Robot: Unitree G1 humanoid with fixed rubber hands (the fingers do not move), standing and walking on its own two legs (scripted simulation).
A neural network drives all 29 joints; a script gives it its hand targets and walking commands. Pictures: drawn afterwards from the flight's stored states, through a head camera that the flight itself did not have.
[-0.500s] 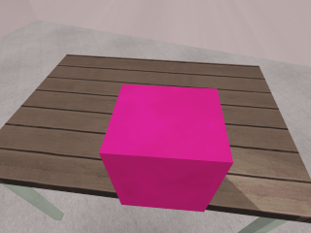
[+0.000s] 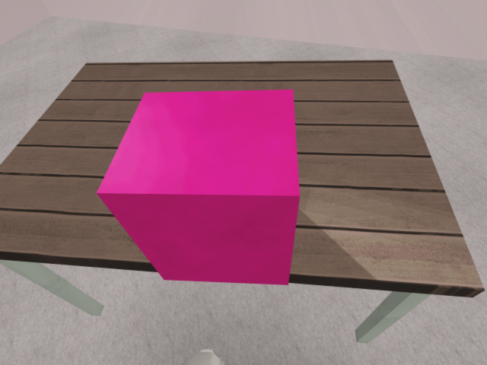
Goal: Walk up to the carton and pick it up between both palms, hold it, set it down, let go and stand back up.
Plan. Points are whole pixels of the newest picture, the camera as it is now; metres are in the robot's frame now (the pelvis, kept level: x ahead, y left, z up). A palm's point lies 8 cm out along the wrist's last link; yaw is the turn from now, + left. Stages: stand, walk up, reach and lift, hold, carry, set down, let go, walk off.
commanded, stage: walk up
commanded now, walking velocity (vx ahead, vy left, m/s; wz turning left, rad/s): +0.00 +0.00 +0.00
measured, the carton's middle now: (221, 195) +0.39 +0.06 +0.06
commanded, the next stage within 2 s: stand in 1.38 s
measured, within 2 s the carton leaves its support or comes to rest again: neither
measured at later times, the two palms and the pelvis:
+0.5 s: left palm out of the picture -0.05 +0.19 -0.12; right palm out of the picture -0.06 -0.21 -0.12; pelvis -0.03 -0.02 +0.03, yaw +1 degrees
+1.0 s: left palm out of the picture -0.07 +0.30 -0.13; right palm out of the picture -0.04 -0.15 -0.10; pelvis -0.06 +0.06 +0.03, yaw +2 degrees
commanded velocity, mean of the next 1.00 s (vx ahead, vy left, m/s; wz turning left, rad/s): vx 0.00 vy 0.04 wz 0.00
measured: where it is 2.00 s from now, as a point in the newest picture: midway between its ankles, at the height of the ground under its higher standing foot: outside the picture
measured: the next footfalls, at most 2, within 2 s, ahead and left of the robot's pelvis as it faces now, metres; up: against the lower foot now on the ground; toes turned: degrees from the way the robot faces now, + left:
left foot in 0.26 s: -0.04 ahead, +0.07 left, +0.00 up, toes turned +2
left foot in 0.86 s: -0.02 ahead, +0.19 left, +0.00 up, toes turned +0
